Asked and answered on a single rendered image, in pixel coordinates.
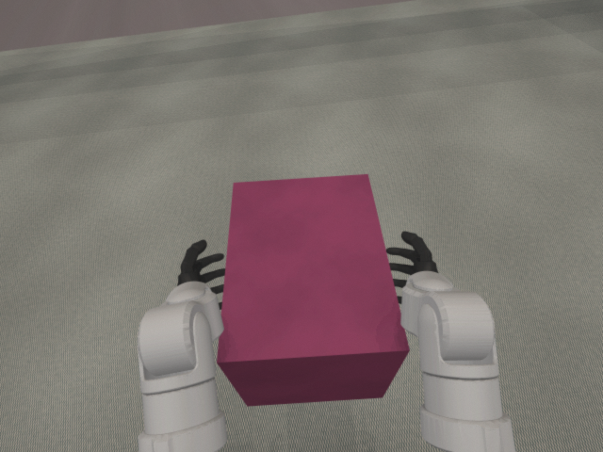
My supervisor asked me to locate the carton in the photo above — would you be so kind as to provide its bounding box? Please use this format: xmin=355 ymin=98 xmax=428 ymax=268
xmin=217 ymin=174 xmax=410 ymax=406

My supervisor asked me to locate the robot right forearm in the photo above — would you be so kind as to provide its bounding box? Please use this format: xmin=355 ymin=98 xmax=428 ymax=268
xmin=400 ymin=271 xmax=516 ymax=452

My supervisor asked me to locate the left robot hand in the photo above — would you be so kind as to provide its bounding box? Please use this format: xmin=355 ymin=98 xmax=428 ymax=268
xmin=177 ymin=240 xmax=225 ymax=310

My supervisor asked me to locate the right robot hand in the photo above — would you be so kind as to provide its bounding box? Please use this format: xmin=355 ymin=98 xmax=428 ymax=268
xmin=386 ymin=232 xmax=438 ymax=304

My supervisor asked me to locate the robot left forearm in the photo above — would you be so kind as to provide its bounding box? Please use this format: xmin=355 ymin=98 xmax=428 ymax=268
xmin=138 ymin=282 xmax=228 ymax=452

